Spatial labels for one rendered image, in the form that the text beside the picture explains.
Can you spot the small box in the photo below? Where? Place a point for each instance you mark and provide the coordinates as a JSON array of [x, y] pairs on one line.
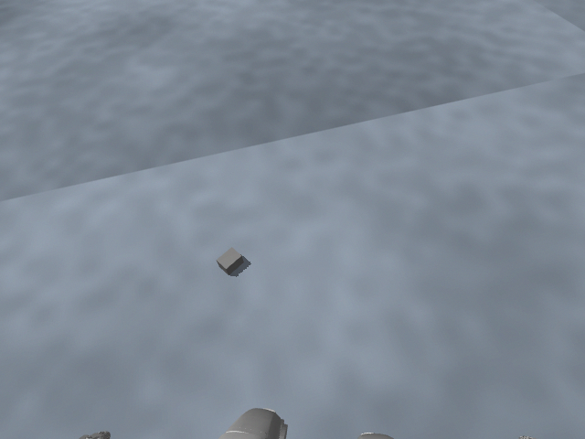
[[230, 261]]

